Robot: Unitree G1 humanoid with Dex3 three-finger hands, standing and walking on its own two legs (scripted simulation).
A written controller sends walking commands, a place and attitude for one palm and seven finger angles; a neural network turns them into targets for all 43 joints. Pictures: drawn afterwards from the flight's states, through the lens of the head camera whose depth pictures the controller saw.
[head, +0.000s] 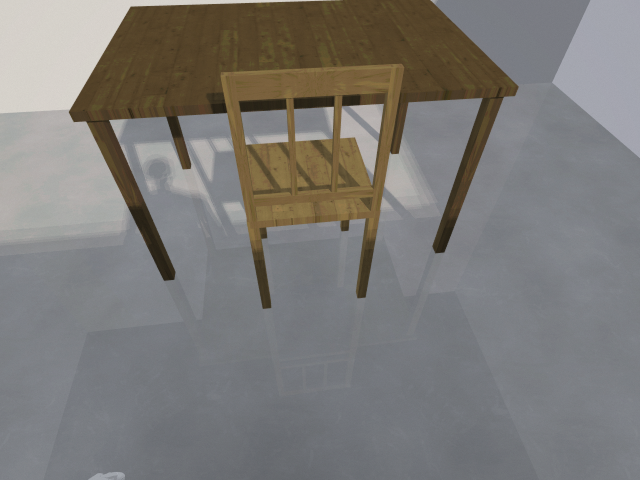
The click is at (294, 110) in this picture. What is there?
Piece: chair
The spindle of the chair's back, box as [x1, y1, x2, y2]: [286, 98, 297, 195]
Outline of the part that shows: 286,98 291,191 292,195 297,194 293,100 292,98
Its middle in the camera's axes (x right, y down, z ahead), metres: -0.07 -0.22 +0.96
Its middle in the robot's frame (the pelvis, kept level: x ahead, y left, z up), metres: +0.85 +0.12 -0.08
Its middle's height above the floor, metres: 0.69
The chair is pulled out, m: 0.00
